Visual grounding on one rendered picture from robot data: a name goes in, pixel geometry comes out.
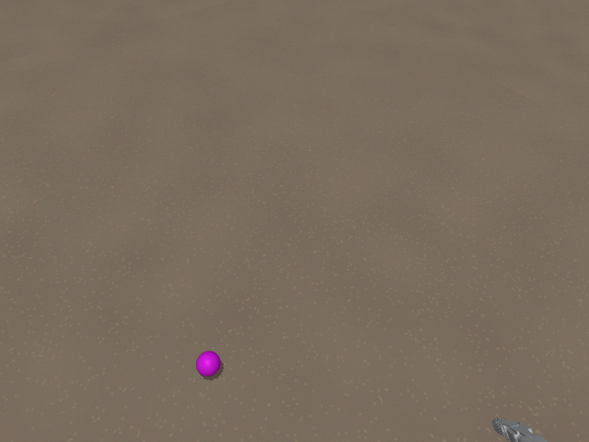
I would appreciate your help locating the ball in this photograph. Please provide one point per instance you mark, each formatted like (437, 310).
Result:
(208, 363)

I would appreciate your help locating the right robot hand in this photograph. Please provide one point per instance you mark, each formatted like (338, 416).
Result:
(516, 431)

